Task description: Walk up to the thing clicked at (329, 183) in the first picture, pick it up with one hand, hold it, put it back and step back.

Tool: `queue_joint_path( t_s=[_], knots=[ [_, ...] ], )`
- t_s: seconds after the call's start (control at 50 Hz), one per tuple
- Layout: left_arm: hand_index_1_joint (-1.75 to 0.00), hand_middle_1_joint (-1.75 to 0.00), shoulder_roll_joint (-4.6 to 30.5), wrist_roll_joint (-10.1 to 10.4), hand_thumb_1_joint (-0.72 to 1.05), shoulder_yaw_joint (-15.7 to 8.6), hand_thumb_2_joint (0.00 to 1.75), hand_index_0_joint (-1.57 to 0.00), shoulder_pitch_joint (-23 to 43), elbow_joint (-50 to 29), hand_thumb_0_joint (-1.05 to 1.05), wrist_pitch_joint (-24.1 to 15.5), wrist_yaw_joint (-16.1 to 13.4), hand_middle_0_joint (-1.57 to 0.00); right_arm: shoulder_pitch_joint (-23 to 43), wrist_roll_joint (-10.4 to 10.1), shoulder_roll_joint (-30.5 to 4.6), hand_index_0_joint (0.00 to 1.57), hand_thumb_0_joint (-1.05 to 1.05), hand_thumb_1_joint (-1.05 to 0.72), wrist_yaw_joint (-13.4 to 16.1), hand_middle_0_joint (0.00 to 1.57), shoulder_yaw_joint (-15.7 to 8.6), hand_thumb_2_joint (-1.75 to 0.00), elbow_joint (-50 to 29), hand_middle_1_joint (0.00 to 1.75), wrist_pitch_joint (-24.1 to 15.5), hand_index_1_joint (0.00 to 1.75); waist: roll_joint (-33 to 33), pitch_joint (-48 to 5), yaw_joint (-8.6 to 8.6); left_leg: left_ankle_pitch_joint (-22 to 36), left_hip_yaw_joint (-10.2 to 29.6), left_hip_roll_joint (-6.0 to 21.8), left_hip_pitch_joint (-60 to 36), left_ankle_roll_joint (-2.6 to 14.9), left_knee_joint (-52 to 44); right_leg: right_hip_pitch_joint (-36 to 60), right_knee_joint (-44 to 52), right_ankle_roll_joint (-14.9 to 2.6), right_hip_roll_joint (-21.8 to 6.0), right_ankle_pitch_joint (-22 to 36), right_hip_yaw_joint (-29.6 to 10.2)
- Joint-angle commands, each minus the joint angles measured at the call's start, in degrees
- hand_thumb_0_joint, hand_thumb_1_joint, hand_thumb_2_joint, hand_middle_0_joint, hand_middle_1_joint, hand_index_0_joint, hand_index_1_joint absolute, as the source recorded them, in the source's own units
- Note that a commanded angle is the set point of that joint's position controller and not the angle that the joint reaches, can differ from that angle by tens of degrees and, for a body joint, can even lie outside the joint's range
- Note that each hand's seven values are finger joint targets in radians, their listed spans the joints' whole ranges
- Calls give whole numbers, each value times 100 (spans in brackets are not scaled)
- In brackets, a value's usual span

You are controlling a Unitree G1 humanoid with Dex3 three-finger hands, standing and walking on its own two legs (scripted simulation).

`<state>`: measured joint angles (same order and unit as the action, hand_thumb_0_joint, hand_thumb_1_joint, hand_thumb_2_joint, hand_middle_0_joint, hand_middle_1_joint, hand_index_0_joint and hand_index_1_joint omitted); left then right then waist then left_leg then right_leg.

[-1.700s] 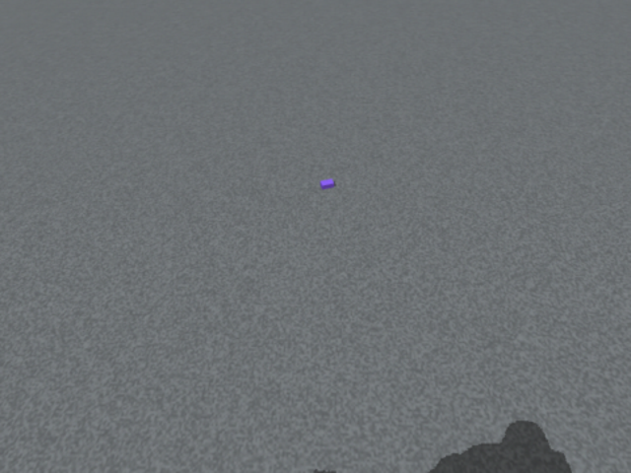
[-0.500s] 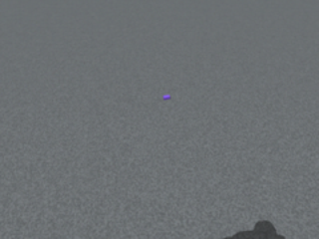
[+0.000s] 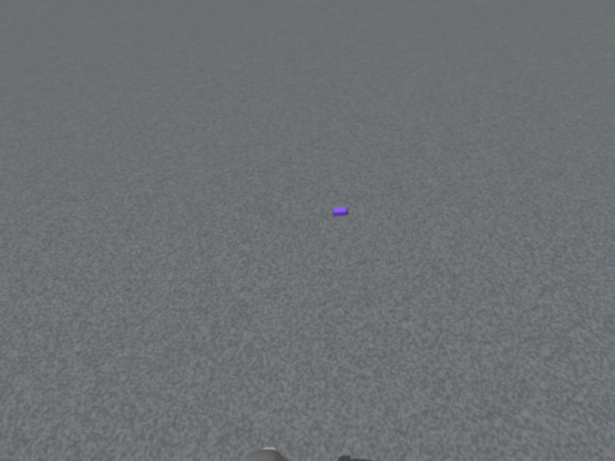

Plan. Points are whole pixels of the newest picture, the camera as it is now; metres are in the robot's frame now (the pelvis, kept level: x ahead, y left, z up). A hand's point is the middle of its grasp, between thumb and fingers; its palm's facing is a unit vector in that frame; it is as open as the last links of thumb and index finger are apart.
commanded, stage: walk up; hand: left
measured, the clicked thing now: (339, 211) +1.35 -0.07 -0.76
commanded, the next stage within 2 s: none
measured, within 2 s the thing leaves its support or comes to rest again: neither
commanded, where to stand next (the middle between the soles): +1.02 -0.37 m, yaw +10 degrees
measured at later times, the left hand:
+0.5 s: hand (207, 356) +0.32 +0.22 -0.14, palm faces +0.01 -0.92 -0.39, open 7.4 cm
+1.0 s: hand (266, 303) +0.46 +0.13 -0.18, palm faces +0.05 -0.96 -0.29, open 7.4 cm
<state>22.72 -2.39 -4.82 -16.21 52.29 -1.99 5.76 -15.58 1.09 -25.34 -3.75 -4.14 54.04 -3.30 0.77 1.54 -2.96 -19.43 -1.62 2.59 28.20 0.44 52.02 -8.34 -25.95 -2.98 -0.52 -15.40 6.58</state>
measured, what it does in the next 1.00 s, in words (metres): walks ahead: left foot, then right foot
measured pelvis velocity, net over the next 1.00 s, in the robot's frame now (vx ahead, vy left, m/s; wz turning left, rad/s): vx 0.46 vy -0.13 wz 0.10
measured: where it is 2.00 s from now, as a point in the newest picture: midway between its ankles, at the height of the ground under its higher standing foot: (413, 299)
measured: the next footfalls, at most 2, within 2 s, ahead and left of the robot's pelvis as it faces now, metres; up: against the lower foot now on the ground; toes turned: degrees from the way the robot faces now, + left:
left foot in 0.16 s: +0.21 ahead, +0.12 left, +0.00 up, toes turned +8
right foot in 0.50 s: +0.40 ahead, -0.23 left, +0.00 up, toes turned -2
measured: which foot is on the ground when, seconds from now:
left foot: up 0.00-0.14, down 0.16-0.52, up 0.54-0.86, down 0.88-1.00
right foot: down 0.00-0.18, up 0.20-0.48, down 0.50-0.88, up 0.90-1.00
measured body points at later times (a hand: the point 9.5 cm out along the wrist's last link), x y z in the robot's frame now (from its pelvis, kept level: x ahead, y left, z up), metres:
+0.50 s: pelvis +0.24 -0.08 -0.03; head +0.24 -0.08 +0.42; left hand +0.32 +0.27 -0.12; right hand +0.29 -0.42 -0.13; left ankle +0.17 +0.11 -0.74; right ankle +0.36 -0.22 -0.74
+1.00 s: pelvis +0.46 -0.13 -0.02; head +0.47 -0.10 +0.42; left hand +0.46 +0.18 -0.16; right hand +0.58 -0.46 -0.10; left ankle +0.51 -0.02 -0.74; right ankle +0.43 -0.26 -0.68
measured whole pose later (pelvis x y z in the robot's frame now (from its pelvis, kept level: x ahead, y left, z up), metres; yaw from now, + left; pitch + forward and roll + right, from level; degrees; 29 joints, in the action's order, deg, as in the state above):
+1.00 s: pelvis +0.46 -0.13 -0.02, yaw +6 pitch -3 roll +1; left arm 25.1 -1.7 -3.4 -19.9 48.8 1.0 5.0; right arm -16.8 -0.1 -24.0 0.2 -2.3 47.8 -6.8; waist -6.1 4.6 -1.5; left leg -14.6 -7.5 1.1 20.5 2.6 37.7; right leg -23.1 -65.1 -2.4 -1.5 -23.8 -1.2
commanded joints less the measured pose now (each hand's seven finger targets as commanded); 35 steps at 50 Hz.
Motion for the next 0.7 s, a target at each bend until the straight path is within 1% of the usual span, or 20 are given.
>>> queue_joint_path(
  t_s=[0.0, 0.04, 0.08, 0.12, 0.14, 0.16, 0.18, 0.2, 0.24, 0.3, 0.36, 0.42, 0.46, 0.48, 0.5, 0.52, 0.54, 0.58, 0.62, 0.68],
  knots=[
    [-30, -30, 1730, 23, 90, -464, 90, -20, 455, -734, 0, -183, -118, -20, 165, -23, -1120, 20, 0, -90, 46, 20, -353, -90, -550, 30, -128, 30, -711, 475, 62, 378, 20, 329, 134, -26, -876, -361, 1676, -878, -1480, -1875, -1395],
    [-30, -30, 1730, 6, 90, -441, 90, -20, 382, -783, 0, -167, -97, -20, 307, -39, -1063, 20, 0, -90, 56, 20, -351, -90, -675, 30, -182, 30, -508, 433, 23, 526, -70, 293, -324, 35, -1349, -425, 1490, -845, -1453, -1571, -1187],
    [-30, -30, 1690, 18, 90, -417, 90, -20, 489, -821, 0, -113, -83, -20, -54, -53, -1000, 20, 0, -90, 104, 20, -367, -90, -634, 30, -256, 30, -239, 337, 269, 868, -324, 117, -1226, 94, -1991, -700, 812, -775, -1266, -1188, -792],
    [-30, -30, 1286, 54, 90, -244, 90, -20, 114, -833, 0, -82, -105, -20, -1067, -5, -1262, 20, 0, -90, 276, 20, -511, -90, -408, 30, -356, 30, 770, -418, 747, 560, -302, -196, -3276, 310, -2374, -1348, -1644, -502, -681, 958, -45],
    [-30, -30, 899, 103, 90, -151, 90, -20, -123, -891, 0, -69, -131, -20, -1628, 127, -1708, 20, 0, -90, 374, 20, -640, -90, -404, 30, -378, 30, 1601, -775, 913, -816, 1738, 1016, -4031, 743, -2847, -2480, -3325, -188, -166, -222, 77],
    [-30, -30, 1123, 85, 90, -220, 90, -20, -48, -985, 0, -56, -150, -20, -1463, 48, -2184, 20, 0, -90, 442, 20, -705, -90, -678, 30, -391, 30, 1355, -733, 840, -2105, 4606, 2357, -3889, 1486, -3865, -3542, -4207, 8, 220, -1673, -450],
    [-30, -30, 1737, 29, 90, -296, 90, -20, 316, -965, 0, -28, -175, -20, -1164, -185, -2123, 20, 0, -90, 435, 20, -718, -90, -707, 30, -372, 30, 402, -398, 811, -2079, 4461, 2519, -3290, 1727, -3920, -3441, -4370, 14, -363, -1400, -1229],
    [-30, -30, 1703, 95, 90, -270, 90, -20, 283, -899, 0, -38, -167, -20, -818, -173, -1888, 20, 0, -90, 444, 20, -597, -90, -761, 30, -376, 30, 77, -179, 616, -1188, 3486, 2178, -3159, 1588, -3640, -3487, -4318, 68, -529, -967, -1206],
    [-30, -30, 1574, 109, 90, -315, 90, -20, 52, -708, 0, -42, -133, -20, -549, -148, -1585, 20, 0, -90, 462, 20, -456, -90, -875, 30, -408, 30, 208, 38, 408, 106, 2200, 1691, -2456, 1348, -3353, -3110, -3880, 138, -746, -758, -1217],
    [-30, -30, 1361, 103, 90, -313, 90, -20, 128, -758, 0, 3, 15, -20, -394, -101, -1697, 20, 0, -90, 429, 20, -442, -90, -905, 30, -471, 30, 749, 170, 328, 975, 1189, 1532, -1686, 1352, -3249, -2502, -2726, 256, -842, -822, -1007],
    [-30, -30, 1314, 104, 90, -336, 90, -20, 388, -815, 0, -4, 104, -20, -274, -76, -1803, 20, 0, -90, 393, 20, -467, -90, -947, 30, -513, 30, 892, 133, 324, 410, 791, 1357, -1175, 1164, -3290, -1857, -1831, 213, -760, -65, -699],
    [-30, -30, 1338, 91, 90, -442, 90, -20, -108, -566, 0, 9, 122, -20, 254, -72, -1831, 20, 0, -90, 382, 20, -463, -90, -986, 30, -443, 30, 793, -67, -144, -373, 394, 1118, -223, 872, -2813, -282, -1383, 180, -462, 554, -119],
    [-30, -30, 1619, 37, 90, -609, 90, -20, -558, -390, 0, -9, 76, -20, 119, -20, -1471, 20, 0, -90, 409, 20, -333, -90, -935, 30, -358, 30, -234, -181, -419, -376, -41, 675, 562, 660, -1341, 818, -1241, 126, -104, -162, 40],
    [-30, -30, 2020, -13, 90, -763, 90, -20, -1311, -289, 0, -66, -8, -20, -58, -27, -1056, 20, 0, -90, 424, 20, -179, -90, -966, 30, -351, 30, -1810, -336, -849, -197, -493, 114, 1282, 446, 889, 1392, -188, -127, -757, -1865, -1244],
    [-30, -30, 2424, 45, 90, -727, 90, -20, -1268, -497, 0, -135, -78, -20, 50, -146, -910, 20, 0, -90, 470, 20, -106, -90, -1176, 30, -365, 30, -2715, -311, -742, -1402, -372, -513, 2225, 273, 1920, 1303, 1395, -867, -2219, -2654, -4111],
    [-30, -30, 2405, 127, 90, -671, 90, -20, -568, -710, 0, -127, -116, -20, 201, -51, -1327, 20, 0, -90, 532, 20, -236, -90, -999, 30, -304, 30, -1748, 73, -508, -1211, 469, 6, 1874, 266, 2400, 388, 1586, -1148, -2453, -2903, -4559],
    [-30, -30, 2211, 172, 90, -622, 90, -20, -293, -819, 0, -111, -143, -20, 70, -150, -1416, 20, 0, -90, 502, 20, -234, -90, -823, 30, -312, 30, -1115, 234, -295, -694, 616, 250, 1647, 298, 2268, 6, 1420, -1146, -2209, -2761, -3724],
    [-30, -30, 1901, 123, 90, -510, 90, -20, 213, -867, 0, -136, -202, -20, -374, -155, -1351, 20, 0, -90, 434, 20, -224, -90, -501, 30, -321, 30, -1194, 354, 86, -272, 351, 515, 1115, 251, 1506, -491, 1112, -1007, -1709, -2241, -2546],
    [-30, -30, 1739, 119, 90, -458, 90, -20, 198, -872, 0, -164, -192, -20, -622, -116, -1263, 20, 0, -90, 339, 20, -217, -90, -349, 30, -305, 30, -1307, 329, 135, -129, 51, 455, 627, 171, 791, -733, 1049, -993, -1392, -1343, -1749],
    [-30, -30, 1682, 87, 90, -427, 90, -20, -30, -931, 0, -173, -175, -20, -292, -82, -1137, 20, 0, -90, 280, 20, -207, -90, -501, 30, -297, 30, -1194, 322, -15, -105, -178, 343, 484, 65, -175, -621, 1007, -1113, -1374, -858, -1442]
  ],
)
